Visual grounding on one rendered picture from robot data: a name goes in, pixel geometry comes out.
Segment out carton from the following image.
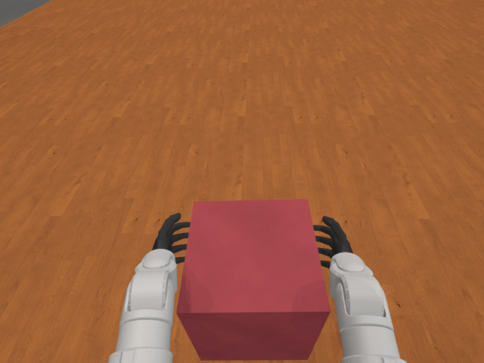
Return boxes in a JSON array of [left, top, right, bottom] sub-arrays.
[[176, 199, 330, 361]]

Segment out robot right forearm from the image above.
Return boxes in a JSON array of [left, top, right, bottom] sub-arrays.
[[330, 253, 407, 363]]

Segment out robot left forearm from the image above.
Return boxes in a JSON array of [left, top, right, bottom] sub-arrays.
[[108, 249, 177, 363]]

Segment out left robot hand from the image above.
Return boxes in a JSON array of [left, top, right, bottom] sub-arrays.
[[152, 213, 191, 264]]

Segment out right robot hand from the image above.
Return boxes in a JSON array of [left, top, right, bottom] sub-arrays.
[[313, 216, 353, 268]]

